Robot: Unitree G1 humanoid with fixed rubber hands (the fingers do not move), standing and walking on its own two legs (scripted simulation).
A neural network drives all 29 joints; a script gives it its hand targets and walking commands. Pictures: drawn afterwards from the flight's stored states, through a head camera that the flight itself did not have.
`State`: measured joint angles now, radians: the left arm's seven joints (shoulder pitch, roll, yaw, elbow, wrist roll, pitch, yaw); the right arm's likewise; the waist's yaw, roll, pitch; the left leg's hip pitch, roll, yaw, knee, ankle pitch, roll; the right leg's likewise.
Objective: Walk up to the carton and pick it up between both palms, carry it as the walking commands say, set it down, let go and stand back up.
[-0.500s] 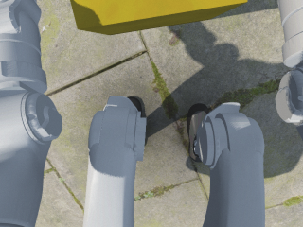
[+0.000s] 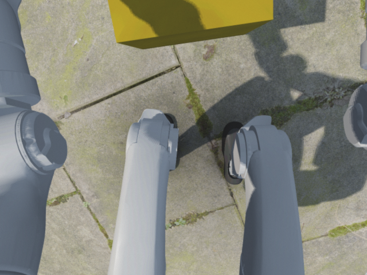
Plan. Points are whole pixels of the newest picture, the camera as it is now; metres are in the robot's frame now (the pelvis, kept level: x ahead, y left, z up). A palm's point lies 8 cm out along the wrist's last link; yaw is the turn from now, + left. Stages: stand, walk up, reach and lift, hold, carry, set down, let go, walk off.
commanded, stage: set down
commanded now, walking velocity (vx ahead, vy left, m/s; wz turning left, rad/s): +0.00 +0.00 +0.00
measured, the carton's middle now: out of the picture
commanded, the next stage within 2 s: let go in 0.64 s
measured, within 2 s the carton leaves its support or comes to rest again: neither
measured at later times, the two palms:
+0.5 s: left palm out of the picture +0.54 +0.29 +0.02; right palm out of the picture +0.60 -0.17 +0.02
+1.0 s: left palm out of the picture +0.47 +0.32 +0.08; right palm out of the picture +0.54 -0.18 +0.07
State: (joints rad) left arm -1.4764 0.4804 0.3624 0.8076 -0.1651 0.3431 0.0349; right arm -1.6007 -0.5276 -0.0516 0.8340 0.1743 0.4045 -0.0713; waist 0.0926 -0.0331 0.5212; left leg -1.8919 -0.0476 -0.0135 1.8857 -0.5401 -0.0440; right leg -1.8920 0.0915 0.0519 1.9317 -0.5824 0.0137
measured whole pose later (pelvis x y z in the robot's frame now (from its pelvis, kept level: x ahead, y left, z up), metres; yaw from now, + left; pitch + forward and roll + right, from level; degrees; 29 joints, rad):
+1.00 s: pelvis +0.02 +0.00 +0.21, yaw +0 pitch +23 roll +1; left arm -1.02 0.49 0.29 0.62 -0.15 0.29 -0.09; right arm -1.11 -0.47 -0.10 0.65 0.17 0.34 -0.07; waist 0.09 -0.04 0.53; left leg -1.14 -0.04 -0.05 1.03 -0.28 -0.03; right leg -1.14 0.05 0.06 1.07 -0.33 0.00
